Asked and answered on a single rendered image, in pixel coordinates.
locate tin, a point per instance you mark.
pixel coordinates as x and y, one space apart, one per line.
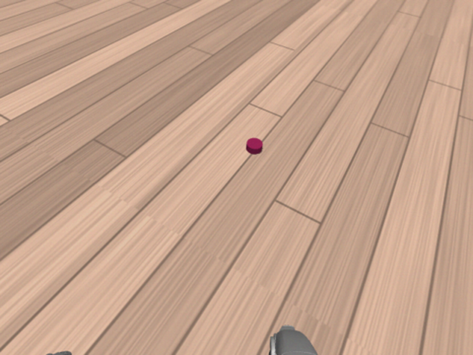
254 146

